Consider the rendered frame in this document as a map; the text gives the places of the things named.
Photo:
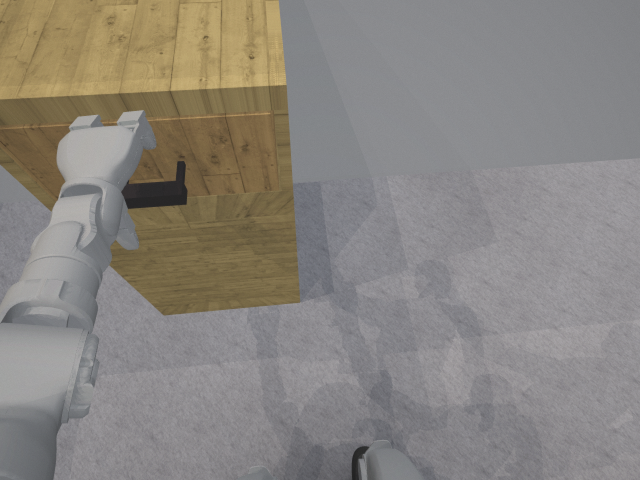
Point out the robot shin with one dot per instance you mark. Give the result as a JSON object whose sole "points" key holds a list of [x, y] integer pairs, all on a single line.
{"points": [[258, 469], [378, 445]]}

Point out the drawer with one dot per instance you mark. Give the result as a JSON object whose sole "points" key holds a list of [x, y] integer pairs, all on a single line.
{"points": [[224, 153]]}

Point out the right robot shin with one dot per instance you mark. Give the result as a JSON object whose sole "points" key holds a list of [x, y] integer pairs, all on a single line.
{"points": [[378, 445]]}

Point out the robot left upper arm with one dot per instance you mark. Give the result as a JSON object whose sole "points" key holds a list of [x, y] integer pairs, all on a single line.
{"points": [[47, 375]]}

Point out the left robot shin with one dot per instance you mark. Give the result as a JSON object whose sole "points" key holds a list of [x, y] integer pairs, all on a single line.
{"points": [[258, 469]]}

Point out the robot left forearm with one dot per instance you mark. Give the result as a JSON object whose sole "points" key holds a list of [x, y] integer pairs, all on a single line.
{"points": [[61, 278]]}

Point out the cabinet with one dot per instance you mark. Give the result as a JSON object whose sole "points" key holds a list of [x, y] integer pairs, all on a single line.
{"points": [[62, 59]]}

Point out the handle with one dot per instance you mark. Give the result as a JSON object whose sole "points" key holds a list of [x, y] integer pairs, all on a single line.
{"points": [[157, 194]]}

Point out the left robot hand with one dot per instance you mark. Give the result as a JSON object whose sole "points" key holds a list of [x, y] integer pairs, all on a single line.
{"points": [[109, 153]]}

